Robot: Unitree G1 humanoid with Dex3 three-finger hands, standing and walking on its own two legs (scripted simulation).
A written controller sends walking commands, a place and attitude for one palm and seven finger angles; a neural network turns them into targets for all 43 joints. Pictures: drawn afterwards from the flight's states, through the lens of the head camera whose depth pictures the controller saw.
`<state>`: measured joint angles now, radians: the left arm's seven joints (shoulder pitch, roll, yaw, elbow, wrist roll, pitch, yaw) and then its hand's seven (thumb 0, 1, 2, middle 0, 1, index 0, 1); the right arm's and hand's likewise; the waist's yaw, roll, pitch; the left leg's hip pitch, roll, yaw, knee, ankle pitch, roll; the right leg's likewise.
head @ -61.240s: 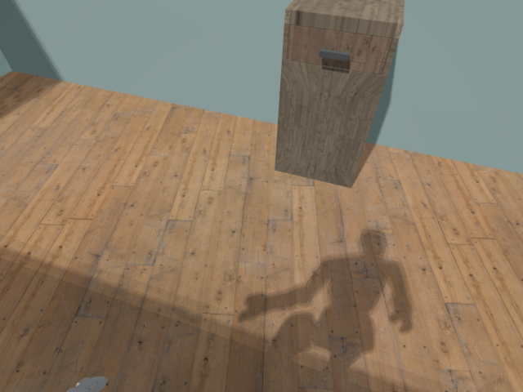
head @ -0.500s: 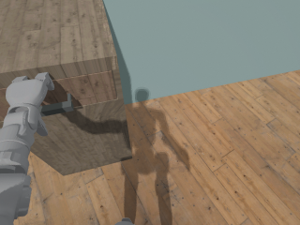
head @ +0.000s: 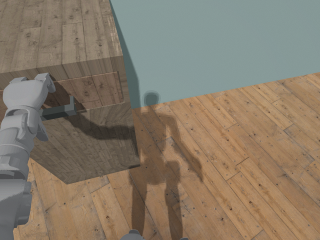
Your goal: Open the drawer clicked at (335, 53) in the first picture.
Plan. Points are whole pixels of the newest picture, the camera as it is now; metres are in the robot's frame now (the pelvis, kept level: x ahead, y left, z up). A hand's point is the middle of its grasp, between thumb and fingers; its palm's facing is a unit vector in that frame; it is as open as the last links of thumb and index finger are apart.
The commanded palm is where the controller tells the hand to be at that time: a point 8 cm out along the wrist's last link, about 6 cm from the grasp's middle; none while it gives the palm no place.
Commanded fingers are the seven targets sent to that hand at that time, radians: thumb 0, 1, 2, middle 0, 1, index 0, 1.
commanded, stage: lower the fingers behind the handle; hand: left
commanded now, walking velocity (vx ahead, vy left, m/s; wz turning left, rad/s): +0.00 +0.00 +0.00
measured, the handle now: (55, 107) +0.49 +0.31 -0.01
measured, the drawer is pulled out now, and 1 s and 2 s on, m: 0.00 0.00 0.00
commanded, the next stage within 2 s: lift the fingers back up to retry in 1.56 s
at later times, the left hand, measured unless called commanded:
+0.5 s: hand (39, 108) +0.44 +0.31 +0.05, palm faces -0.01 +0.00 -1.00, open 13.6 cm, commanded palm +0.44 +0.33 +0.07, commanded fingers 0.00 -0.50 0.30 -0.30 -1.20 -0.30 -1.20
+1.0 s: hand (40, 109) +0.44 +0.31 +0.04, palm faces +0.02 +0.01 -1.00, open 13.7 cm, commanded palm +0.44 +0.33 +0.04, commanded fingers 0.00 -0.50 0.30 -0.30 -1.20 -0.30 -1.20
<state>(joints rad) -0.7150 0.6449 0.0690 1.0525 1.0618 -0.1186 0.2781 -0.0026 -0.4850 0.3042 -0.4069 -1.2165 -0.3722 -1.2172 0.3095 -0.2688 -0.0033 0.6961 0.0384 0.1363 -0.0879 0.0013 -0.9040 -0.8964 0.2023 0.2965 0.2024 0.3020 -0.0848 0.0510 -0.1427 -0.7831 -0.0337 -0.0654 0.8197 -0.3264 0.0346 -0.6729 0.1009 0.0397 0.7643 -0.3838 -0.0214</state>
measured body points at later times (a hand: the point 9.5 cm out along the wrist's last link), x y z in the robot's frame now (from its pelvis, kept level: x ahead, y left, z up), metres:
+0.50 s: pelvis -0.02 +0.00 -0.01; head +0.07 +0.01 +0.43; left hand +0.44 +0.31 +0.10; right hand +0.02 -0.28 -0.13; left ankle +0.03 +0.09 -0.70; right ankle -0.02 -0.11 -0.70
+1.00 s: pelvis -0.04 +0.00 -0.02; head +0.05 +0.02 +0.42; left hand +0.44 +0.31 +0.10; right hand +0.00 -0.27 -0.14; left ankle +0.03 +0.09 -0.70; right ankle -0.02 -0.11 -0.70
